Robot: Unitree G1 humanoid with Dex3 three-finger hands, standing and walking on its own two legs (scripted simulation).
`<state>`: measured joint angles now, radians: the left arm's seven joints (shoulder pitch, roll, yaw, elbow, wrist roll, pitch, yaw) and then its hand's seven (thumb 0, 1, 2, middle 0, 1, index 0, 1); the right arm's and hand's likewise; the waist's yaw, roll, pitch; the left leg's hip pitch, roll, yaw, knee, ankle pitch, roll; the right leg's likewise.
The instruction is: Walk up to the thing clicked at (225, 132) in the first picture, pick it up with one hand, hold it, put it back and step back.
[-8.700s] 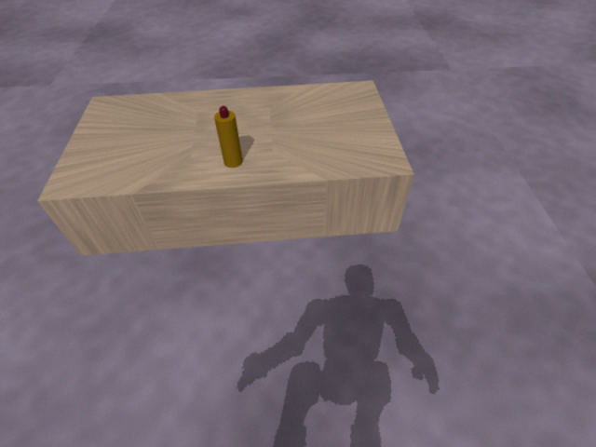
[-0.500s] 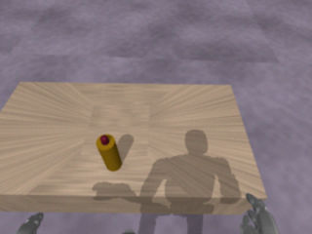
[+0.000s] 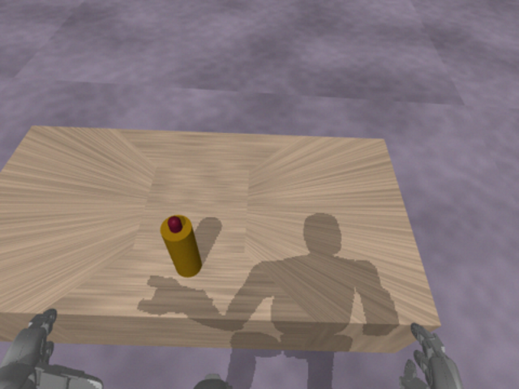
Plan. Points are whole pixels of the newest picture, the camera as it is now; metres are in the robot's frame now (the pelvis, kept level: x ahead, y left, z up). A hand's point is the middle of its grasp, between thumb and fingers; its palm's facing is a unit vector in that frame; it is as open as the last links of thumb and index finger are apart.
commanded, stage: go down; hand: left
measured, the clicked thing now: (182, 245) +0.50 +0.20 -0.26
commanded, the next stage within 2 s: none
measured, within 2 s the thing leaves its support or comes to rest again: neither
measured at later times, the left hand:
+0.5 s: hand (59, 271) +0.33 +0.34 -0.03, palm faces +0.11 -0.98 -0.15, open 17.6 cm
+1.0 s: hand (48, 237) +0.38 +0.37 -0.01, palm faces +0.14 -0.98 -0.10, open 17.3 cm
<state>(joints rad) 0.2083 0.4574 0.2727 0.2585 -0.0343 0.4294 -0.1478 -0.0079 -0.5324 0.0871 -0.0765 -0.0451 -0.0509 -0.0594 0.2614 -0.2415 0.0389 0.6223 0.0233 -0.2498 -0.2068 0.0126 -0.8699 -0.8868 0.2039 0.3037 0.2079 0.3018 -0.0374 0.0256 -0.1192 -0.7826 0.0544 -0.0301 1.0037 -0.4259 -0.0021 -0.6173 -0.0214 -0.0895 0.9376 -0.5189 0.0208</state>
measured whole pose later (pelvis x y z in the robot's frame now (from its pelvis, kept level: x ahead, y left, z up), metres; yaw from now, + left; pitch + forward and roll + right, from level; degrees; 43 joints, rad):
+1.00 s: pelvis -0.01 +0.01 -0.02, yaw -3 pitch +20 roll -5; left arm -0.55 0.80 0.62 1.16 -0.06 -0.22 -0.51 -0.01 -0.48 0.07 -0.06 -0.02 -0.04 -0.04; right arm 0.31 -0.29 0.06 0.70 -0.04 -0.16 -0.12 0.01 -0.89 -0.89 0.20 0.30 0.21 0.30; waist -0.10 -0.02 -0.07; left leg -1.00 0.08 -0.01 1.07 -0.42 0.02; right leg -0.85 0.00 -0.06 0.99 -0.49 0.04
